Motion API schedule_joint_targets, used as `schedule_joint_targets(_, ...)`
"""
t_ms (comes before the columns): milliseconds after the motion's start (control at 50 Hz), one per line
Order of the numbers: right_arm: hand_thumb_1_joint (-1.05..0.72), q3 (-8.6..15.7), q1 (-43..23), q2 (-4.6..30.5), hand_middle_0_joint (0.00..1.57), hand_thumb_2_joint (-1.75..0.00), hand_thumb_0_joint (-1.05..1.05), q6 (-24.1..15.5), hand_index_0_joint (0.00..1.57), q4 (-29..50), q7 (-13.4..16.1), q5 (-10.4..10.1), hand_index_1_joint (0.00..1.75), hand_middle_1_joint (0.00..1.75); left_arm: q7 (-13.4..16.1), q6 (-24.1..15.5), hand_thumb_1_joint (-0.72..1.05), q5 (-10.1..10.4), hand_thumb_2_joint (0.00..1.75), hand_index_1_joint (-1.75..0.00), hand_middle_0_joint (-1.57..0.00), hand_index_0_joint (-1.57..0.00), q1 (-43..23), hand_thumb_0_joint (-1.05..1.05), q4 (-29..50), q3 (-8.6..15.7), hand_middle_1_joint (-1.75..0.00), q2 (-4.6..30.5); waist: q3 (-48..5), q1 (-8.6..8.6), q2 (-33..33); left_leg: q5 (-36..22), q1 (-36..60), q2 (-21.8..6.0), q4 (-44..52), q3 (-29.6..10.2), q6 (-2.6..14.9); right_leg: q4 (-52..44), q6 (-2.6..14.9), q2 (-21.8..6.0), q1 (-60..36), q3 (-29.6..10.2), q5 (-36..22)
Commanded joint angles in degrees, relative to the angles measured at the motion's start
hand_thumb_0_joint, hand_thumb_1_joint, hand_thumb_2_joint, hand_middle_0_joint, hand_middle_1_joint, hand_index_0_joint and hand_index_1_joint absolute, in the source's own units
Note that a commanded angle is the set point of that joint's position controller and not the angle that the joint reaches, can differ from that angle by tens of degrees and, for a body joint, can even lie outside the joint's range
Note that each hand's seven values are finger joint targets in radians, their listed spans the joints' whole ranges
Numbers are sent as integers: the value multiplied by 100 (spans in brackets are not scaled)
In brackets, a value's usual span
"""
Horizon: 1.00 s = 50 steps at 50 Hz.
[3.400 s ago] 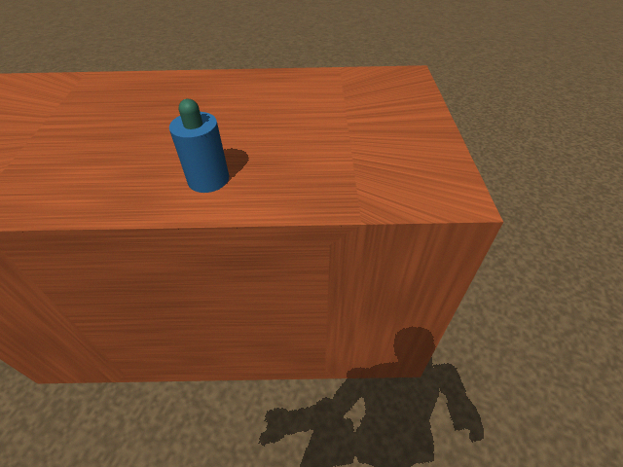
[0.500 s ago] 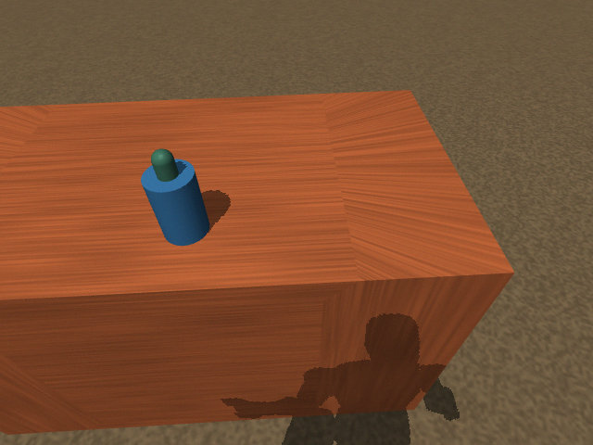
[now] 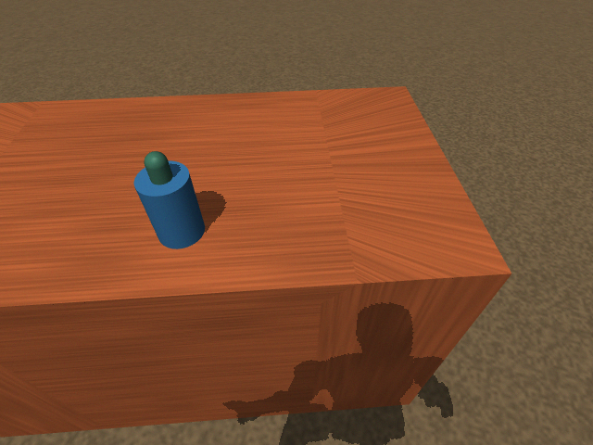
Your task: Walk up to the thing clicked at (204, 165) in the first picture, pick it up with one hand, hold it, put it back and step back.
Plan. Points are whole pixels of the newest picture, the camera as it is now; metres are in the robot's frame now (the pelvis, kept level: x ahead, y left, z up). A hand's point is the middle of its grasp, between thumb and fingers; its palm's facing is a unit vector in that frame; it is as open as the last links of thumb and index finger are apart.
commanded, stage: walk up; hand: left
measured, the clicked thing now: (168, 196) +0.49 +0.22 +0.06
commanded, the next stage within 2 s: stand in 0.28 s
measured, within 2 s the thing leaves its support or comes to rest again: neither
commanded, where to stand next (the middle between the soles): +0.05 -0.01 m, yaw +2 degrees
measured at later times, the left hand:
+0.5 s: hand out of the picture +0.09 +0.25 -0.15, palm faces -0.03 -0.94 -0.35, open 7.4 cm
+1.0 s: hand out of the picture +0.05 +0.26 -0.16, palm faces -0.02 -0.94 -0.34, open 7.4 cm
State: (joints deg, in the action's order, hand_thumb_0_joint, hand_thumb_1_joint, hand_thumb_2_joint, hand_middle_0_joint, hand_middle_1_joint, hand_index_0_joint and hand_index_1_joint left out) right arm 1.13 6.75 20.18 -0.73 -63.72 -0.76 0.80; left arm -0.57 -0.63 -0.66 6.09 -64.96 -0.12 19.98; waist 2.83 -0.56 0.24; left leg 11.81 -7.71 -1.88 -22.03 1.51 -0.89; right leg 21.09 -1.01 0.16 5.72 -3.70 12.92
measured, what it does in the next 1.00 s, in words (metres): stands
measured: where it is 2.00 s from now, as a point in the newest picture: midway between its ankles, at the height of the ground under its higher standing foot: outside the picture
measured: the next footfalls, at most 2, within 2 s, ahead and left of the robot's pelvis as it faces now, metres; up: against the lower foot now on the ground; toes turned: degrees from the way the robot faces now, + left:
none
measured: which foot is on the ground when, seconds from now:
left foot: down 0.00-1.00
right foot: down 0.00-1.00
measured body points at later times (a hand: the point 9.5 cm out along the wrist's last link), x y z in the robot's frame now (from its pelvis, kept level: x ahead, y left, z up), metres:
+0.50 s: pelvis +0.00 +0.00 +0.00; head +0.01 +0.00 +0.45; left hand +0.09 +0.30 -0.13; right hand +0.08 -0.30 -0.13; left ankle +0.00 +0.13 -0.75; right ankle -0.01 -0.13 -0.75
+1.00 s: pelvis -0.01 +0.00 +0.00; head +0.00 +0.00 +0.45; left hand +0.05 +0.31 -0.13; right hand +0.07 -0.30 -0.13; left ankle +0.00 +0.13 -0.75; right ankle -0.01 -0.13 -0.75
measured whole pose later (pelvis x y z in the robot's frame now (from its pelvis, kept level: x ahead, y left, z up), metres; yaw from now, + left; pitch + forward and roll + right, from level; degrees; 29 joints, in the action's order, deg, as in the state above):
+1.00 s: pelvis -0.01 +0.00 +0.00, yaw +1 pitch -2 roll +0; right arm 0.8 6.1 20.1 -0.3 -65.2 -0.8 0.7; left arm -0.5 -0.3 -0.6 7.7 -64.8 -0.3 20.2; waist 3.2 -0.3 0.2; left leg 9.0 -7.8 -1.1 -19.0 0.8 -0.6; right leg 18.1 -1.5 -0.6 5.4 -2.9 10.5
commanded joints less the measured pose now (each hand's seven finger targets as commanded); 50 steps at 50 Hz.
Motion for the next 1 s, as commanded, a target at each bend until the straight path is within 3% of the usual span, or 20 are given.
schedule_joint_targets(0, -90, 233, -263, 1221, 20, -90, 0, -144, 20, 326, 101, -32, 30, 30, 105, -165, 90, 31, 90, -30, -20, -20, -362, 0, 373, 264, -30, 1220, -524, -6, -99, -936, 484, -503, 287, -388, 286, -310, 269, -567, 204, -367, -1247)
schedule_joint_targets(120, -90, 239, -312, 1200, 20, -90, 0, -130, 20, 314, 108, -35, 30, 30, 124, -154, 90, 35, 90, -30, -20, -20, -314, 0, 343, 262, -30, 1192, -491, 10, -55, -1151, 474, -530, 336, -378, 287, -280, 229, -554, 90, -293, -1476)
schedule_joint_targets(240, -90, 253, -363, 1202, 20, -90, 0, -118, 20, 326, 106, -22, 30, 30, 132, -133, 90, 20, 90, -30, -20, -20, -324, 0, 353, 262, -30, 1178, -372, 27, -12, -999, 431, -538, 437, -387, 289, -298, 223, -530, 138, -271, -1295)
schedule_joint_targets(260, -90, 211, -500, 1185, 20, -90, 0, -117, 20, 350, 121, -40, 30, 30, 139, -139, 90, 40, 90, -30, -20, -20, -300, 0, 343, 268, -30, 1262, -241, 47, -28, -1544, 382, -605, 408, -490, 262, -357, 202, -669, 168, -336, -1694)
schedule_joint_targets(340, -90, 206, -456, 1196, 20, -90, 0, -105, 20, 323, 130, -62, 30, 30, 153, -130, 90, 39, 90, -30, -20, -20, -272, 0, 341, 266, -30, 1224, -473, 23, -48, -1727, 548, -610, 378, -479, 229, -367, 167, -663, -1, -259, -1859)
schedule_joint_targets(480, -90, 173, -514, 1205, 20, -90, 0, -83, 20, 277, 105, -50, 30, 30, 130, -111, 90, 32, 90, -30, -20, -20, -293, 0, 359, 254, -30, 1233, -453, 29, -3, -897, 443, -567, 563, -495, 203, -576, 179, -662, 81, -310, -1070)
schedule_joint_targets(540, -90, 165, -494, 1187, 20, -90, 0, -94, 20, 259, 95, -46, 30, 30, 123, -116, 90, 20, 90, -30, -20, -20, -303, 0, 360, 256, -30, 1271, -547, 14, 0, -996, 441, -577, 575, -520, 204, -534, 193, -681, -5, -290, -1157)
schedule_joint_targets(680, -90, 174, -446, 1222, 20, -90, 0, -80, 20, 202, 77, -33, 30, 30, 107, -105, 90, 24, 90, -30, -20, -20, -232, 0, 336, 240, -30, 1250, -235, 17, -70, -311, 249, -559, 720, -608, 202, -698, 170, -638, 283, -300, -431)
schedule_joint_targets(740, -90, 181, -437, 1217, 20, -90, 0, -96, 20, 210, 74, -33, 30, 30, 104, -123, 90, 9, 90, -30, -20, -20, -175, 0, 359, 240, -30, 1249, -389, 19, -52, -617, 379, -578, 607, -584, 232, -640, 195, -692, 229, -304, -785)
schedule_joint_targets(980, -90, 156, -327, 1205, 20, -90, 0, -106, 20, 174, 83, -33, 30, 30, 100, -96, 90, 22, 90, -30, -20, -20, -74, 0, 360, 245, -30, 1261, -346, 33, 13, -563, 256, -561, 664, -637, 210, -572, 218, -676, 209, -291, -632)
